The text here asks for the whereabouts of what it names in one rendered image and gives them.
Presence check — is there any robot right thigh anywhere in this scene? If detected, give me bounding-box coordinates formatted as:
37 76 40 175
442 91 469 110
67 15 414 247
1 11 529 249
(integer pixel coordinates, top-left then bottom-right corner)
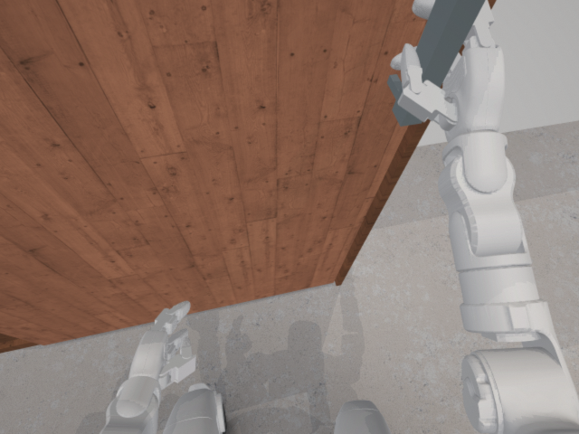
334 400 392 434

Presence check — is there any right robot hand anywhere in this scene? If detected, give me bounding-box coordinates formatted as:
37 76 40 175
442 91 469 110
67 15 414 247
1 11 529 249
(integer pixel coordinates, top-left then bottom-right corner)
390 0 506 144

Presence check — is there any robot right upper arm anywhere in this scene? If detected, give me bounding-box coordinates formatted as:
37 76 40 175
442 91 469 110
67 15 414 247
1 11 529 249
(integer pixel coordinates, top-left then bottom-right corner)
461 347 579 434

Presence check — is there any robot left forearm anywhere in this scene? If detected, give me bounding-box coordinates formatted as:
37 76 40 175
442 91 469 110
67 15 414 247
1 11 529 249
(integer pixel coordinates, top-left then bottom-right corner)
100 376 161 434

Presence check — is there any robot thigh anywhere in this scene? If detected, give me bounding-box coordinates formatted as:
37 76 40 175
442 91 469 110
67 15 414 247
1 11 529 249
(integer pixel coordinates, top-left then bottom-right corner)
163 389 225 434
334 400 392 434

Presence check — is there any robot left thigh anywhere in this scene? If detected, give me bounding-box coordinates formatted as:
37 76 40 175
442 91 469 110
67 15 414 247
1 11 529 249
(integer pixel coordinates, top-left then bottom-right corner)
163 389 225 434

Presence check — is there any robot right forearm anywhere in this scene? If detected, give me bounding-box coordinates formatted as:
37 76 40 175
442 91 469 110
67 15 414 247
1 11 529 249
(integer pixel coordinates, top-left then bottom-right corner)
438 130 579 419

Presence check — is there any left robot hand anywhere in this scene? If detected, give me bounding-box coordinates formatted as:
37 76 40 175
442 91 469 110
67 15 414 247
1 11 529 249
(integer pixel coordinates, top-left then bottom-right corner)
128 301 196 390

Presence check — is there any handle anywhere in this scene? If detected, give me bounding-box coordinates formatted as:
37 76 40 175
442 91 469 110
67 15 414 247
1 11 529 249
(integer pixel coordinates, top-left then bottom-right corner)
387 0 485 127

